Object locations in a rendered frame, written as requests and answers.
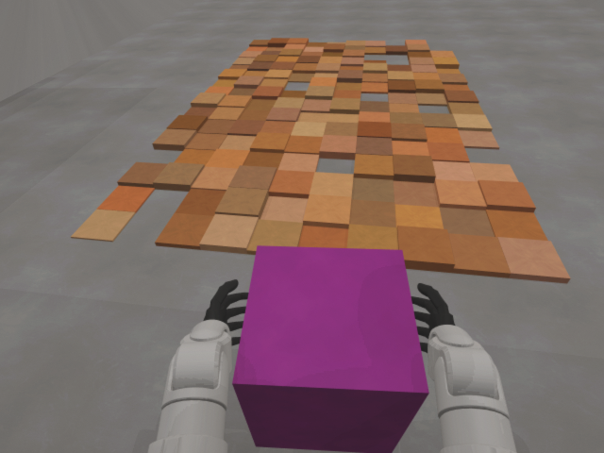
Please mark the carton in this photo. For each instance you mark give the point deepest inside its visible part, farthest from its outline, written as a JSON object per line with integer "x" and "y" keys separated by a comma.
{"x": 329, "y": 356}

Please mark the robot left forearm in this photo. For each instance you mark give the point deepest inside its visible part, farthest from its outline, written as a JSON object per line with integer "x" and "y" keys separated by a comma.
{"x": 194, "y": 404}

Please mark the robot right hand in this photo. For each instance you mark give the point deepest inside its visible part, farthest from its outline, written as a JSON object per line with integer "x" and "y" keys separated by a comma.
{"x": 436, "y": 306}

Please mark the robot right forearm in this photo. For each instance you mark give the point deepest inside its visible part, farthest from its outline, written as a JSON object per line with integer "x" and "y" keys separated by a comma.
{"x": 470, "y": 400}

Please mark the robot left hand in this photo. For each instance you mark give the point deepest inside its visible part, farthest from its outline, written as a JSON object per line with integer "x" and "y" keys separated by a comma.
{"x": 219, "y": 303}

